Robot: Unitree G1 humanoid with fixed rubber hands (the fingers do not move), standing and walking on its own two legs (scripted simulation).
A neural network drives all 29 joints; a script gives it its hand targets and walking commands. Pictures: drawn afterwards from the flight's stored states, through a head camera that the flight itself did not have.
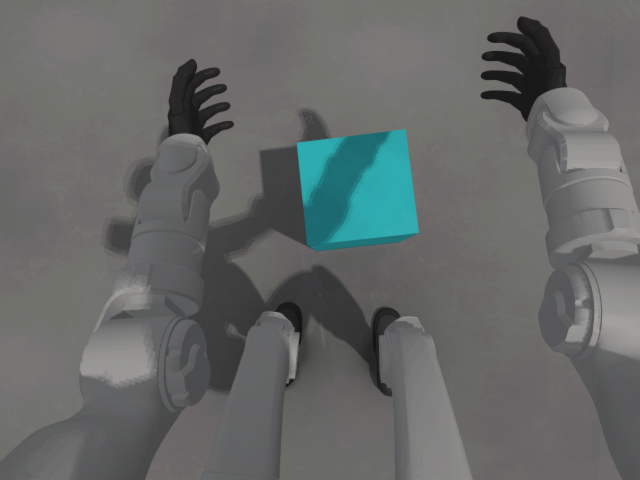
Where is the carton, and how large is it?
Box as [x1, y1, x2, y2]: [297, 129, 418, 250]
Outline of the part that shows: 405,129 297,143 307,244 316,250 395,242 407,238 418,232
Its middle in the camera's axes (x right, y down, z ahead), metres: +0.07 -0.08 +0.86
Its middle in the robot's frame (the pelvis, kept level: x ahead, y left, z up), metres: +0.49 -0.02 -0.51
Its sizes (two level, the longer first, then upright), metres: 0.210 0.200 0.250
